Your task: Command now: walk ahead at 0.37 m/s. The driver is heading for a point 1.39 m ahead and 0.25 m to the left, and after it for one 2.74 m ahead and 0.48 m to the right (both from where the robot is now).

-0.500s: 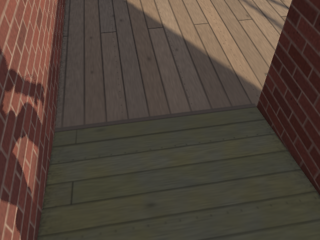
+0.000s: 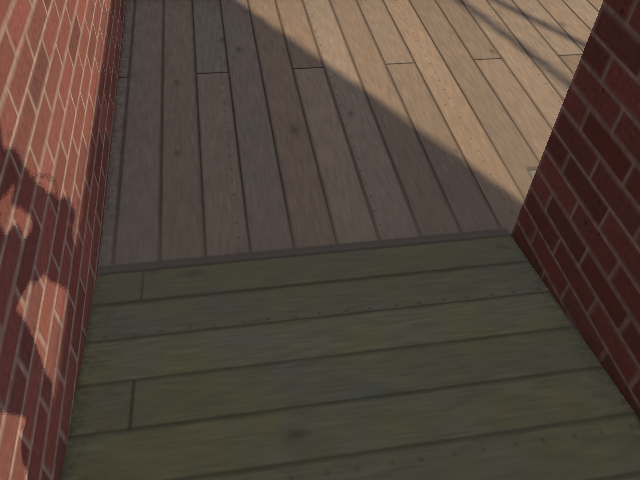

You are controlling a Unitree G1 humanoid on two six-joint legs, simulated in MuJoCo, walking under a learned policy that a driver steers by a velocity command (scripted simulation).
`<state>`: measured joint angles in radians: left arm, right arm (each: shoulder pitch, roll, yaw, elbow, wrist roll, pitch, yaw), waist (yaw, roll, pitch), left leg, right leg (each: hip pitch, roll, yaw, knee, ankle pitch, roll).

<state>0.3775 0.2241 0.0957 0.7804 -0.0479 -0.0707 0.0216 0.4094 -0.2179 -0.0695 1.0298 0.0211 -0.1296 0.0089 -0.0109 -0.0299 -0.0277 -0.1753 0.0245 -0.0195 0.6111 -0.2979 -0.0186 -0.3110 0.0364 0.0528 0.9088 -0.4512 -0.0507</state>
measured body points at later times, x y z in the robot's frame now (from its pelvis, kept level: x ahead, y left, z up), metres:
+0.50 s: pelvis +0.26 -0.09 -0.04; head +0.29 -0.10 +0.41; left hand +0.34 +0.17 -0.16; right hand +0.30 -0.36 -0.18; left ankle +0.18 +0.07 -0.67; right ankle +0.28 -0.17 -0.77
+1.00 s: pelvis +0.56 -0.04 -0.10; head +0.58 -0.04 +0.34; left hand +0.54 +0.21 -0.24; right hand +0.71 -0.27 -0.23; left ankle +0.60 +0.03 -0.83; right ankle +0.44 -0.18 -0.70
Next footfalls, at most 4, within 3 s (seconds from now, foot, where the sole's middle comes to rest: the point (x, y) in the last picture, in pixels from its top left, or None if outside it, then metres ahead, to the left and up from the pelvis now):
0.34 right None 0.31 -0.17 -0.82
0.88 left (300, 458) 0.63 0.03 -0.87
1.34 right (365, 364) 0.91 -0.14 -0.91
1.84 left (240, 329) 1.04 0.20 -0.94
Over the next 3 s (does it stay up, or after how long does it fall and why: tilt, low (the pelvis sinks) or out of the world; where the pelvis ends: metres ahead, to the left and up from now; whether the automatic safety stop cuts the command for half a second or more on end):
stays up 1.55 0.30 -0.21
